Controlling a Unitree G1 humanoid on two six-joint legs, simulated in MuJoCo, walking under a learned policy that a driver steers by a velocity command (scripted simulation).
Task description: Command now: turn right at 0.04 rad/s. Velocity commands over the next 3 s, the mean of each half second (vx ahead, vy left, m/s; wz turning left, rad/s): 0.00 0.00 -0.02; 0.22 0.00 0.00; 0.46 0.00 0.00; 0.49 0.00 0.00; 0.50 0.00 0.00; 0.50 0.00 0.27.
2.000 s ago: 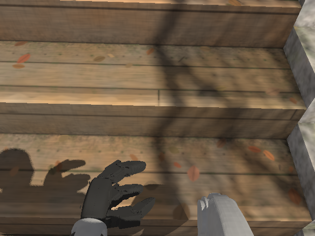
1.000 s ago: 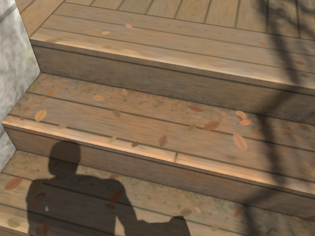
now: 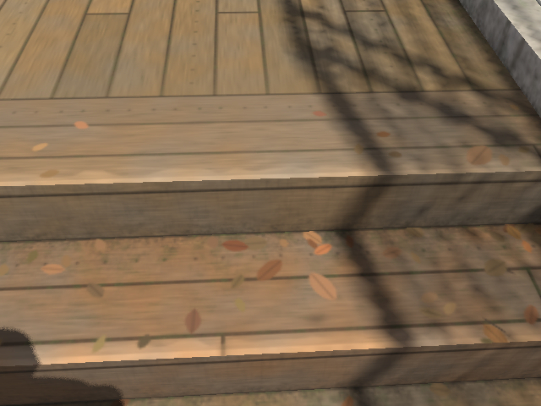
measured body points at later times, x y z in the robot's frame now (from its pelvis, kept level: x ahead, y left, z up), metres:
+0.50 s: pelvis +0.01 +0.00 +0.00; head +0.01 +0.00 +0.45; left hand +0.00 +0.22 -0.16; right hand +0.04 -0.23 -0.14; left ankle +0.00 +0.08 -0.74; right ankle -0.03 -0.14 -0.74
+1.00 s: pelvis +0.07 -0.02 -0.01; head +0.08 -0.02 +0.44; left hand +0.00 +0.21 -0.15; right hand +0.12 -0.27 -0.15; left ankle +0.00 +0.07 -0.59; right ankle -0.03 -0.13 -0.74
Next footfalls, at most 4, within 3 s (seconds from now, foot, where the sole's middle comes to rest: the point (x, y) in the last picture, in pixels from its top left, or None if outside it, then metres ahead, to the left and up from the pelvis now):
1.22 left None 0.36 0.12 -0.61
1.70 right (301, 290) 0.66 -0.04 -0.43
2.18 left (225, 132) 0.96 0.13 -0.26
2.70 right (299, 67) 1.24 -0.05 -0.26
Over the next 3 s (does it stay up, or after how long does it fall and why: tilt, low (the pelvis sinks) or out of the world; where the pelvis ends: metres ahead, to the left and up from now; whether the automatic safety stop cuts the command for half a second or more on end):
stays up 1.26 0.03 0.52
